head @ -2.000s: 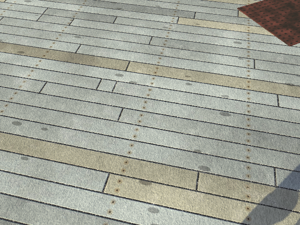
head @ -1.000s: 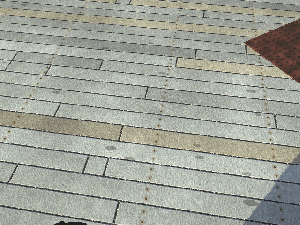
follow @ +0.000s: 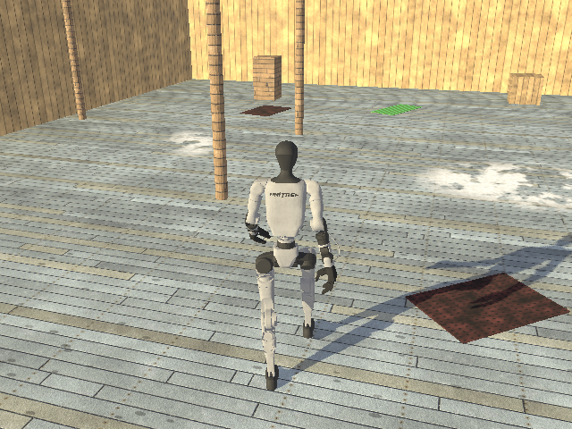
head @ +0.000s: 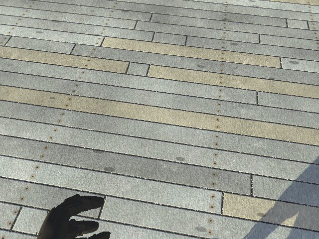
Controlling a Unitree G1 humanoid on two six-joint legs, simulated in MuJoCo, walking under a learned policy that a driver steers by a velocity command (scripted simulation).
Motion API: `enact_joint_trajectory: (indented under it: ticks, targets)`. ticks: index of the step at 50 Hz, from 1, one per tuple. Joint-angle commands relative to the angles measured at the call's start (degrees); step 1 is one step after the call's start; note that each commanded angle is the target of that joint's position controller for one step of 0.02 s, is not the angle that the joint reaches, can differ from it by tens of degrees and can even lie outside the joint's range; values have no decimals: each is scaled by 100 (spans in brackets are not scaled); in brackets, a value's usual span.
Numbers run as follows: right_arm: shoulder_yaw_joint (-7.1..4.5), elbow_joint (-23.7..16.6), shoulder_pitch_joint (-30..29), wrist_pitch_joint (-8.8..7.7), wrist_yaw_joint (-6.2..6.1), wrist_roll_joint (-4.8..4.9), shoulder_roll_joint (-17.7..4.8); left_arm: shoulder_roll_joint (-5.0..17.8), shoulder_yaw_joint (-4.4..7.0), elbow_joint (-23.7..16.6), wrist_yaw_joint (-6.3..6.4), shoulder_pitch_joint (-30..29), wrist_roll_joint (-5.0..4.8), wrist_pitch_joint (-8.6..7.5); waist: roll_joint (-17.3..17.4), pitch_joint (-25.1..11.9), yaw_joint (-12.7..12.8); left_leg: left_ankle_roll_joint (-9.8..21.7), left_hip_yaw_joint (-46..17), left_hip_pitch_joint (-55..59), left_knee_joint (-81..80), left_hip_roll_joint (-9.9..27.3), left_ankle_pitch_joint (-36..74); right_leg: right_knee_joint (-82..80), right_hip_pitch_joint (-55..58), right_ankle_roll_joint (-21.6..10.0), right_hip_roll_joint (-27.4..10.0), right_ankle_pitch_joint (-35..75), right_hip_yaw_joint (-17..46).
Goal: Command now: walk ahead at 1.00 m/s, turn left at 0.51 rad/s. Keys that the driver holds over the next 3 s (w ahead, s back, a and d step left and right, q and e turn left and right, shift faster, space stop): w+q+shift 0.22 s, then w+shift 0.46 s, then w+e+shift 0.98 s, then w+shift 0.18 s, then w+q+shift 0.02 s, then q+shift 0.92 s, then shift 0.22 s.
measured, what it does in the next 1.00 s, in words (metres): walks ahead: right foot, then left foot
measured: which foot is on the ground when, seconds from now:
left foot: down 0.00-0.04, up 0.06-0.50, down 0.52-0.98, up 1.00-1.00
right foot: up 0.00-0.04, down 0.06-0.52, up 0.54-0.96, down 0.98-1.00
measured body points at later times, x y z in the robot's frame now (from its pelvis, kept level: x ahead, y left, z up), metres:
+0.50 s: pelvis +0.47 +0.04 -0.01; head +0.50 +0.06 +0.44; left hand +0.29 +0.25 -0.15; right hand +0.77 -0.09 -0.08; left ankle +0.61 +0.15 -0.72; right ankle +0.25 -0.12 -0.71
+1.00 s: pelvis +0.95 +0.17 -0.02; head +0.97 +0.18 +0.43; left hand +1.07 +0.44 -0.13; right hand +0.97 -0.10 -0.16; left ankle +0.65 +0.17 -0.64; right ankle +1.08 +0.17 -0.73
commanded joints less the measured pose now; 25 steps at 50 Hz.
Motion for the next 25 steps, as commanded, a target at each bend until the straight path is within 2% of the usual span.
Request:
enact_joint_trajectory:
  ticks: [1, 2, 3, 4, 5, 6, 7, 8, 9, 10, 11, 12, 13, 15, 16, 18, 20, 21, 22, 23, 24, 25]
  targets:
    - [-285, -351, -387, 3, -99, -95, -1492, 1030, 341, -63, 203, 1074, -3, -74, 663, -550, 1148, 441, -562, -943, 1809, 1339, 6811, -135, 2581, -161, 623, -787, -42]
    - [-312, -388, -596, 73, -128, -124, -1570, 1196, 441, 271, 292, 2223, -9, -92, 640, -1084, 1736, 392, -520, -1415, 3242, 1187, 6146, -299, 3800, -180, 495, -1000, 60]
    - [-245, -542, -658, 81, -118, -170, -1179, 1608, 584, 452, 412, 3217, 108, -90, 364, -1749, 2019, 410, -462, -2509, 4973, 911, 4530, -28, 5150, -225, -485, -2283, 948]
    - [-26, -754, 225, 82, -76, 103, -21, 2015, 709, 450, 405, 3274, 389, -102, -1339, -2616, 1231, 273, -266, -4589, 7233, 189, -508, -524, 6731, -702, -2349, -3716, 3757]
    - [-130, -894, -168, 92, -123, 200, -697, 1641, 710, 373, 310, 3007, 208, -55, -1188, -2768, 1347, 393, -487, -5253, 7879, 230, -400, -1542, 6488, -808, -2323, -4513, 5024]
    - [-186, -982, -909, 138, -139, 132, -875, 1145, 622, 374, 291, 2419, 164, -85, -658, -1519, 1222, 398, -437, -5616, 7701, 626, 310, -1691, 5507, -592, -1968, -4331, 3806]
    - [-180, -1019, -1208, 183, -88, 58, -819, 838, 571, 427, 267, 2202, 141, -123, -165, -927, 1147, 369, -392, -5529, 7436, 808, 584, -1774, 4696, -490, -1773, -3372, 2956]
    - [-179, -1029, -1310, 255, -29, -7, -691, 723, 550, 522, 276, 2173, 147, -146, -65, -604, 1005, 333, -388, -5367, 7290, 956, 640, -1889, 4145, -362, -1566, -2615, 2263]
    - [-165, -1094, -1231, 359, 40, -103, -520, 553, 495, 675, 289, 2280, 94, -176, -189, -428, 796, 283, -369, -5166, 7203, 1061, 664, -2004, 3671, -261, -1433, -2282, 1703]
    - [-147, -1170, -1308, 462, 87, -146, -368, 428, 466, 808, 266, 2375, 37, -218, -287, -290, 691, 253, -338, -5134, 7160, 1162, 646, -2076, 3423, -177, -1360, -1992, 1292]
    - [-129, -1319, -1488, 543, 130, -157, -270, 401, 465, 903, 246, 2416, -49, -261, -363, -168, 613, 222, -294, -5317, 7085, 1256, 694, -2177, 3353, -102, -1319, -1774, 938]
    - [-114, -1417, -1759, 591, 172, -197, -215, 267, 437, 1006, 231, 2467, -118, -283, -314, -5, 608, 207, -265, -5449, 6997, 1279, 851, -2304, 3202, 27, -1071, -1501, 506]
    - [-71, -1589, -1925, 607, 223, -216, -157, 393, 443, 1016, 209, 2482, -92, -333, -468, 74, 545, 176, -202, -5517, 6782, 1270, 1082, -2426, 3025, -39, -1128, -1199, 292]
    - [-16, -1802, -2413, 578, 291, -219, -217, 423, 437, 1081, 173, 2460, -22, -400, -409, 398, 492, 168, -124, -5561, 5975, 1190, 1714, -2672, 2754, -95, -847, -671, -299]
    - [-1, -1843, -2587, 546, 313, -200, -298, 484, 441, 1081, 168, 2418, 1, -419, -249, 509, 465, 182, -33, -5395, 5353, 1102, 2015, -2814, 2676, -92, -703, -497, -564]
    - [46, -2004, -3127, 480, 379, -204, -381, 724, 454, 1150, 200, 2638, -65, -445, 6, 737, 559, 269, 455, -4818, 4104, 880, 2465, -3238, 2630, -122, -720, 172, -880]
    - [71, -2056, -3419, 436, 390, -215, -440, 1003, 470, 1286, 247, 2934, -114, -415, 11, 812, 605, 418, 720, -4542, 3515, 640, 2573, -3324, 3265, -191, -893, 1452, -995]
    - [50, -2026, -3422, 416, 366, -232, -543, 1117, 471, 1323, 285, 3062, -130, -371, -79, 668, 580, 490, 891, -4447, 3354, 405, 2402, -3031, 3800, -175, -927, 2807, -1066]
    - [23, -1984, -3293, 403, 324, -255, -655, 1288, 487, 1352, 345, 3152, -111, -300, -324, 420, 467, 559, 1010, -4245, 3265, 177, 2041, -2529, 4301, -173, -1004, 4162, -1094]
    - [-25, -1868, -2866, 387, 273, -272, -794, 1460, 516, 1364, 403, 3148, -64, -200, -564, 56, 200, 640, 1017, -3789, 3208, -28, 1613, -1702, 4618, -189, -1068, 5121, -1118]
    - [-110, -1611, -1987, 376, 216, -279, -975, 1618, 555, 1339, 447, 3030, -15, -94, -758, -461, -240, 763, 887, -2878, 3155, -145, 1222, -501, 4588, -210, -1148, 5502, -1089]
    - [-233, -1195, -770, 384, 129, -295, -1179, 1633, 568, 1271, 462, 2836, -12, 0, -694, -1020, -777, 902, 682, -1577, 2683, -139, 1136, 1105, 4142, -192, -1032, 4896, -1098]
